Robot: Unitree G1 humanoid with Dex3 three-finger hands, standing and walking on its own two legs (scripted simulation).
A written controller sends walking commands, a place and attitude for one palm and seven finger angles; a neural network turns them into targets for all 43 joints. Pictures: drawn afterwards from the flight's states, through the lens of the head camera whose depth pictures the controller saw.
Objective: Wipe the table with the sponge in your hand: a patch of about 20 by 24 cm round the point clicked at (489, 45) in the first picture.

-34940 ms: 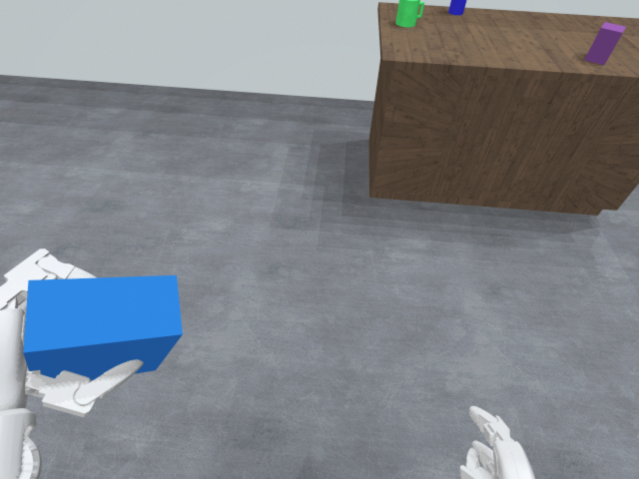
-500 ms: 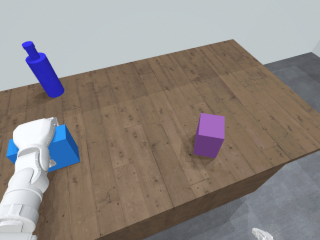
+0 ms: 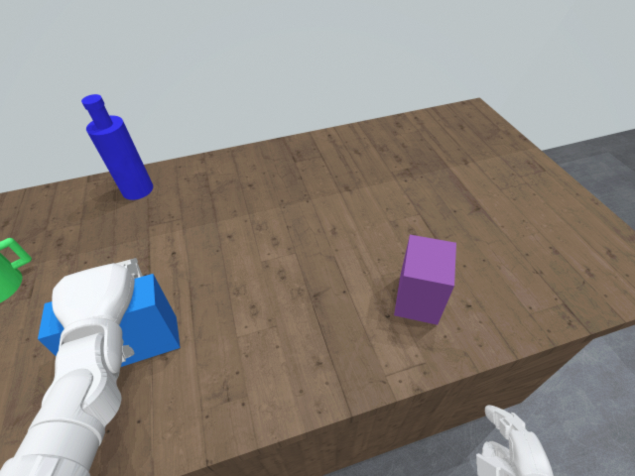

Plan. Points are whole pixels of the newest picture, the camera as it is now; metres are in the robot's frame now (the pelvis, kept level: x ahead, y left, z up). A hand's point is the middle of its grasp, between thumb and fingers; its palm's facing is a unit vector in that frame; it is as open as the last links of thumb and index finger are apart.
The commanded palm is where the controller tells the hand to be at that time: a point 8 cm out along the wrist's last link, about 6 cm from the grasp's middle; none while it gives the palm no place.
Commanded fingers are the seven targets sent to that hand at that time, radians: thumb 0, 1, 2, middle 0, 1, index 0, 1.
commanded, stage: wipe back along the first lane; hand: left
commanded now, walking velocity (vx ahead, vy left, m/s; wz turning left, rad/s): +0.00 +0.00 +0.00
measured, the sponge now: (121, 333) +0.28 +0.32 -0.02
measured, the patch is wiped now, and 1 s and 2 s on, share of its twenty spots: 1.00 1.00 1.00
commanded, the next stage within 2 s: lift the sponge slowly off the table in 0.76 s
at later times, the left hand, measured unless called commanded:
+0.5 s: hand (100, 363) +0.22 +0.31 +0.02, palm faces -0.05 -0.06 -1.00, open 10.0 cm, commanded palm +0.19 +0.29 +0.06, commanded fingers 0.00 0.10 1.30 -1.20 -1.60 -1.20 -1.60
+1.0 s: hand (97, 398) +0.18 +0.29 +0.02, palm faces -0.04 -0.07 -1.00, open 10.0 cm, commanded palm +0.16 +0.27 +0.07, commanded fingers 0.00 0.10 1.30 -1.20 -1.60 -1.20 -1.60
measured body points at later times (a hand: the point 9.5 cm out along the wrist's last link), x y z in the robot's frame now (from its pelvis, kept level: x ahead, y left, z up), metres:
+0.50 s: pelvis -0.01 +0.00 +0.00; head +0.00 -0.02 +0.45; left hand +0.22 +0.31 +0.08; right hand +0.21 -0.23 -0.09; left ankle -0.02 +0.14 -0.73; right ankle -0.02 -0.15 -0.73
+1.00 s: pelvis -0.01 +0.00 +0.00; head -0.01 -0.03 +0.45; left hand +0.18 +0.29 +0.08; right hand +0.21 -0.23 -0.09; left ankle -0.02 +0.14 -0.73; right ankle -0.02 -0.15 -0.73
